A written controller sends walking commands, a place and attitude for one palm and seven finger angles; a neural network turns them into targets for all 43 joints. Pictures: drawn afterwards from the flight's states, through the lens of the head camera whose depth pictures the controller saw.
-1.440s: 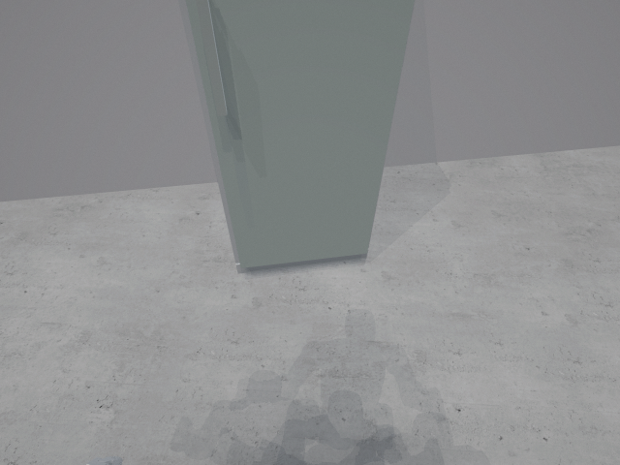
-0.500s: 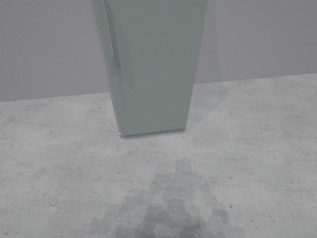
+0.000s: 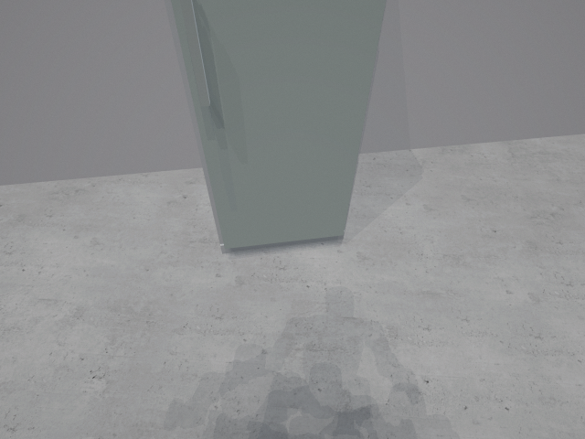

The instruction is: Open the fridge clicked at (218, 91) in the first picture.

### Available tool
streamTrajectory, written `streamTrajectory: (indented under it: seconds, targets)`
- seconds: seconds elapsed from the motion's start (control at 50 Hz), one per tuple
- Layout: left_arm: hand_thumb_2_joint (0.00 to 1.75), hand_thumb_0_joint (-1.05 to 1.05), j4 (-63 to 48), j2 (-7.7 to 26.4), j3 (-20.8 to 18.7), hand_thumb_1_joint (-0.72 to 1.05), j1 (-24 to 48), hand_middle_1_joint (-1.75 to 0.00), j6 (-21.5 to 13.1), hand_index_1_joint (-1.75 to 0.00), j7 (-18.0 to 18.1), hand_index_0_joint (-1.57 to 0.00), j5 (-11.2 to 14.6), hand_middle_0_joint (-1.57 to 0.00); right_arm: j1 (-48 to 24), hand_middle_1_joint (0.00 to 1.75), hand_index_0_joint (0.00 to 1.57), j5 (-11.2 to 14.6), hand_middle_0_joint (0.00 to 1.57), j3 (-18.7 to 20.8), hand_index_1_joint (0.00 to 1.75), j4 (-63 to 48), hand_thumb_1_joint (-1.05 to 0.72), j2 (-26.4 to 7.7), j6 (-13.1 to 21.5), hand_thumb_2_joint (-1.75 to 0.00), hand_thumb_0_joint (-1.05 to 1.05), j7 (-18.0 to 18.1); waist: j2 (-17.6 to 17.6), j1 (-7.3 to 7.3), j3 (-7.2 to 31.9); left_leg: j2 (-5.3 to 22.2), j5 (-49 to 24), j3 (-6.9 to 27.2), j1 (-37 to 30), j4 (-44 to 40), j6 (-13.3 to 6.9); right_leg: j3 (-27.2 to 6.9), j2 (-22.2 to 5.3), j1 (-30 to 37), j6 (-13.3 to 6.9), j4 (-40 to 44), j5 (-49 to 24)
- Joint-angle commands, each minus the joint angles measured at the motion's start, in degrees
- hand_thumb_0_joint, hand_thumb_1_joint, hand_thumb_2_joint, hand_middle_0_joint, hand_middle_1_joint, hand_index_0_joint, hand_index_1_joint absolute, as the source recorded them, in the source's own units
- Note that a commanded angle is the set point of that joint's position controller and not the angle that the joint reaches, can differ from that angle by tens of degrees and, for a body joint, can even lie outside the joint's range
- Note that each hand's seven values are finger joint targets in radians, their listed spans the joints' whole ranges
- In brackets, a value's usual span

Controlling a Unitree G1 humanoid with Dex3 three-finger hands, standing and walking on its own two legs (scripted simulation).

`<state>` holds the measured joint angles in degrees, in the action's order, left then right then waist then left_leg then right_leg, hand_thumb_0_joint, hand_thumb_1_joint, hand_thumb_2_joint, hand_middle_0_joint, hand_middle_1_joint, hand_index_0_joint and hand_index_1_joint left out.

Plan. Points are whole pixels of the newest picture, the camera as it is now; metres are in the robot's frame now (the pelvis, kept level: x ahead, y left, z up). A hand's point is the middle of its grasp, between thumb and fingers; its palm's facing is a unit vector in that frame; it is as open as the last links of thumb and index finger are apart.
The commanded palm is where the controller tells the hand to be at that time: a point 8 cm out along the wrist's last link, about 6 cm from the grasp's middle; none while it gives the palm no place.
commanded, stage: turn to face it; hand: left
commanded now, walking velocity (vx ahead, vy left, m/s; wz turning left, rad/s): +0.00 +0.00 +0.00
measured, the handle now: (195, 44) +0.90 +0.29 +0.14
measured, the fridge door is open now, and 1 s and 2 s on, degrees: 0 0 0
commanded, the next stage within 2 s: take the last steps up to it in 0.64 s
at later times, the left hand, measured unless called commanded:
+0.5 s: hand out of the picture +0.04 +0.22 -0.17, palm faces +0.06 -0.96 -0.28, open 7.4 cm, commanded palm none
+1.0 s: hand out of the picture -0.05 +0.21 -0.20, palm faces +0.22 -0.96 -0.18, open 7.4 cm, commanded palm none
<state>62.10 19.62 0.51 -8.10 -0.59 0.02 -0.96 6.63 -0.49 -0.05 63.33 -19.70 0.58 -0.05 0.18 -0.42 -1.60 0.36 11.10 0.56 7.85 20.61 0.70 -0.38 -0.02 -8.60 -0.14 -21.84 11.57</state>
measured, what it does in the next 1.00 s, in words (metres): stands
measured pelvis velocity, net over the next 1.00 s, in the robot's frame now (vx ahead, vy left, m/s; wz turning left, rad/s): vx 0.00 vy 0.03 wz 0.19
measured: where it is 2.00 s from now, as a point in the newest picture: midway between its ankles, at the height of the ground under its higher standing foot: (289, 414)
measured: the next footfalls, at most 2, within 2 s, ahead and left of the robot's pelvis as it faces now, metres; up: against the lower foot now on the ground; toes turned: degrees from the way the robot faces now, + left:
right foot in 1.32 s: +0.20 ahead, -0.11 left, +0.00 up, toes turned +4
left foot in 1.66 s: +0.30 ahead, +0.16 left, +0.00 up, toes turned +21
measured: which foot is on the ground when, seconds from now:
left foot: down 0.00-1.00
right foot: down 0.00-0.92, up 0.94-1.00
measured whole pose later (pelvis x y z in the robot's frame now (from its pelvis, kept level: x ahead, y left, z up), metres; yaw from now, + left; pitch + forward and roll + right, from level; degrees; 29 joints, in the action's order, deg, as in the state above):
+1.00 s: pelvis +0.00 +0.03 -0.02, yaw +11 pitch -1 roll -1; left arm 61.3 11.9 -1.9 -19.6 1.8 0.4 -2.0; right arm 18.3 -1.8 2.2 59.1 -10.5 1.0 0.4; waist -2.0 -0.3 1.1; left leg 0.7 18.2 -3.4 15.2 34.1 -2.4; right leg 5.2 -3.7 -19.8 0.2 -49.4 27.0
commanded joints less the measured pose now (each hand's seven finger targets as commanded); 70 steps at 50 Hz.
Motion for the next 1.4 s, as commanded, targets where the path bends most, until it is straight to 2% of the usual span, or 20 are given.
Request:
streamTrajectory:
  seconds: [0.0,0.16,0.44,0.64,0.7,0.76,0.8,0.86,0.88,0.9,0.92,0.94,0.98,1.06,1.18,1.26,1.28,1.3,1.32,1.38]
  targets:
    - [0.9,0.0,-3.4,11.9,-2.6,0.9,2.6,-0.3,-1.2,-0.3,0.6,-0.2,0.4,-0.2,-2.7,0.3,0.2,0.0,0.2,2.0,0.3,-3.4,-0.9,-11.6,1.4,-0.9,0.0,0.9,-0.3,0.39,3.8,6.3,-7.9,4.9,-1.1,-2.8,-2.0,-5.8,-7.0,1.0,-1.7,3.9,-8.3]
    - [0.9,0.0,-3.8,11.9,-2.9,0.9,2.4,-0.3,-1.0,-0.3,0.7,-0.2,0.4,-0.2,-2.9,0.3,0.2,0.0,0.2,2.1,0.3,-3.9,-0.9,-11.3,1.1,-0.9,0.0,0.7,0.1,0.09,3.0,6.1,-9.2,5.6,0.4,-1.9,-2.1,-4.4,-7.5,1.5,-1.4,2.9,-8.4]
    - [0.9,0.0,-6.5,5.3,-2.8,0.9,-2.4,-0.3,1.5,-0.3,1.8,-0.2,0.2,-0.2,3.7,0.3,0.2,-0.3,0.2,1.8,0.3,-6.2,-0.9,-2.7,-1.5,-0.9,0.0,0.3,-3.2,0.2,2.6,3.1,-6.8,6.2,8.5,8.0,-1.2,-3.0,-10.9,-2.8,-1.7,-1.5,-1.2]
    - [0.9,0.0,-6.7,-0.4,-3.5,0.9,-7.5,-0.3,1.5,-0.3,2.2,-0.2,0.1,-0.2,5.3,0.3,0.2,-0.2,0.2,3.1,0.3,-8.2,-0.9,-2.1,-1.0,-0.9,0.0,0.9,5.5,-1.05,3.1,7.4,-4.6,18.9,14.9,0.7,-6.1,2.2,-4.5,-0.1,0.9,-9.8,4.8]
    - [0.9,0.0,-6.5,0.2,-4.0,0.9,-9.2,-0.3,1.2,-0.3,2.3,-0.2,-0.2,-0.2,5.1,0.3,0.2,-0.2,0.2,3.2,0.3,-9.1,-0.9,0.4,-1.4,-0.9,0.0,0.8,-0.2,-1.16,2.5,2.9,0.5,12.7,19.0,7.1,-3.7,-1.6,-9.5,1.5,-0.7,-3.6,6.4]
    - [0.9,0.0,-6.8,2.5,-4.6,0.9,-9.9,-0.3,1.0,-0.3,2.1,-0.2,-0.6,-0.2,7.1,0.3,0.2,-0.8,0.2,3.3,0.3,-9.1,-0.9,3.2,-2.2,-0.9,0.0,0.8,-12.8,-1.15,2.2,-0.4,13.2,0.8,17.1,24.7,-1.0,-11.3,-21.4,-4.3,-7.4,9.4,22.0]
    - [0.9,0.0,-6.5,1.8,-4.3,0.9,-9.3,-0.3,0.5,-0.3,1.8,-0.2,-1.0,-0.2,6.7,0.3,0.2,-1.0,0.2,3.4,0.3,-8.8,-0.9,4.1,-1.8,-0.9,0.0,0.2,-9.1,-0.38,-1.8,1.9,14.8,-1.9,16.7,28.6,-0.9,-9.8,-20.8,-8.7,-8.0,11.0,25.0]
    - [0.9,0.0,-5.2,1.2,-4.3,0.9,-8.3,-0.3,0.3,-0.3,1.3,-0.2,-0.9,-0.2,13.9,0.3,0.2,-0.9,0.2,2.8,0.3,-6.1,-0.9,6.4,-0.5,-0.9,0.0,-0.3,-3.8,2.9,-2.2,1.7,10.9,-5.6,1.9,11.7,-1.3,0.2,-15.5,-16.2,-4.9,2.8,26.0]
    - [0.9,0.0,-5.2,-1.1,-3.8,0.9,-8.6,-0.3,0.6,-0.3,0.9,-0.2,-0.5,-0.2,17.6,0.3,0.2,-1.1,0.2,3.0,0.3,-4.7,-0.9,4.7,0.1,-0.9,0.0,0.1,4.3,3.78,-3.1,4.3,16.6,2.2,-1.0,3.6,-2.6,4.5,-10.1,-20.2,-2.4,-5.5,26.0]
    - [0.9,0.0,-6.4,-4.7,-3.0,0.9,-8.4,-0.3,0.6,-0.3,0.4,-0.2,-0.2,-0.2,21.3,0.3,0.2,-1.5,0.2,3.9,0.3,-3.6,-0.9,0.4,0.7,-0.9,0.0,0.6,16.8,4.74,-5.0,14.8,27.1,18.8,-1.6,-8.3,-6.6,10.2,-3.5,-25.8,0.6,-19.6,21.6]
    - [0.9,0.0,-8.2,-4.8,-2.8,0.9,-5.0,-0.3,0.2,-0.3,0.1,-0.2,-0.6,-0.2,23.6,0.3,0.2,-1.7,0.2,4.4,0.3,-3.3,-0.9,-2.4,1.0,-0.9,0.0,1.2,16.4,5.83,-6.7,20.5,29.9,30.2,-1.3,-14.2,-11.2,7.2,-1.9,-30.6,0.3,-29.6,20.9]
    - [0.9,0.0,-8.4,-3.9,-3.2,0.9,-3.5,-0.3,0.1,-0.3,0.1,-0.2,-1.0,-0.2,23.0,0.3,0.2,-1.6,0.2,4.6,0.3,-3.4,-0.9,-2.6,1.2,-0.9,0.0,1.4,12.5,5.15,-6.7,22.4,30.0,31.9,-0.3,-14.4,-13.4,3.3,-3.8,-32.7,-0.4,-36.8,19.3]
    - [0.9,0.0,-7.0,-4.4,-3.5,0.9,-4.9,-0.3,-0.4,-0.3,-0.7,-0.2,-1.1,-0.2,18.5,0.3,0.2,-1.2,0.2,3.9,0.3,-4.6,-0.9,0.0,2.0,-0.9,0.0,1.6,4.2,2.99,-7.7,19.7,24.1,23.8,3.4,-14.2,-12.4,0.4,-6.0,-30.7,-0.3,-40.5,12.3]
    - [0.9,0.0,-5.2,-6.5,-3.4,0.9,-8.8,-0.3,0.1,-0.3,-1.4,-0.2,-0.7,-0.2,16.6,0.3,0.2,-0.7,0.2,3.6,0.3,-3.8,-0.9,1.9,3.2,-0.9,0.0,1.9,6.3,0.82,-4.3,14.3,9.6,9.8,2.4,-12.4,-9.9,3.0,-5.7,-24.1,1.3,-33.6,5.7]
    - [0.9,0.0,-7.2,-8.0,-3.9,0.9,-2.6,-0.3,-0.1,-0.3,-1.6,-0.2,-0.6,-0.2,19.5,0.3,0.2,-1.4,0.2,4.5,0.3,-1.3,-0.9,2.0,2.7,-0.9,0.0,1.8,6.9,2.82,-6.0,16.0,8.4,6.9,3.1,-10.8,-9.8,5.4,-5.1,-18.1,1.7,-18.6,5.7]
    - [0.9,0.0,-3.7,-6.7,-5.0,0.9,-11.0,-0.3,-1.1,-0.3,-1.3,-0.2,-0.7,-0.2,17.6,0.3,0.2,-1.4,0.2,4.4,0.3,-0.7,-0.9,3.3,2.4,-0.9,0.0,1.7,2.5,-1.47,-3.3,12.6,8.4,3.1,9.8,0.9,-6.3,7.4,-2.1,0.4,0.6,-6.7,1.4]
    - [0.9,0.0,-1.7,-4.0,-5.6,0.9,-17.3,-0.3,-1.8,-0.3,-0.9,-0.2,-0.9,-0.2,17.6,0.3,0.2,-0.9,0.2,4.0,0.3,-1.0,-0.9,4.9,2.5,-0.9,0.0,1.4,-2.8,-4.15,0.2,8.7,7.9,-1.3,15.8,12.7,-4.2,0.9,-6.6,10.5,-1.6,-2.7,6.4]
    - [0.9,0.0,0.3,2.2,-6.8,0.9,-24.4,-0.3,-2.6,-0.3,-0.1,-0.2,-1.1,-0.2,17.1,0.3,0.2,-0.4,0.2,3.0,0.3,-2.8,-0.9,9.2,2.9,-0.9,0.0,0.9,-19.0,-6.43,2.9,1.3,17.3,-8.5,27.9,31.2,-1.6,-19.7,-20.5,18.9,-7.5,5.2,12.8]
    - [0.9,0.0,0.9,3.2,-6.6,0.9,-28.0,-0.3,-2.4,-0.3,0.2,-0.2,-0.1,-0.2,11.6,0.3,0.2,-0.7,0.2,3.1,0.3,-5.6,-0.9,7.2,2.7,-0.9,0.0,0.7,-13.8,-7.81,2.8,1.9,23.6,-4.3,32.3,41.4,-2.2,-26.6,-24.5,16.8,-10.7,10.2,13.7]
    - [0.9,0.0,-1.4,-2.7,-5.3,0.9,-16.3,-0.3,-2.5,-0.3,1.2,-0.2,-0.5,-0.2,9.0,0.3,0.2,-1.2,0.2,4.0,0.3,-5.5,-0.9,6.8,2.1,-0.9,0.0,0.0,-9.3,-2.75,-3.3,8.0,12.9,-1.6,31.5,46.9,-1.7,-18.4,-21.1,2.1,-10.8,12.4,19.6]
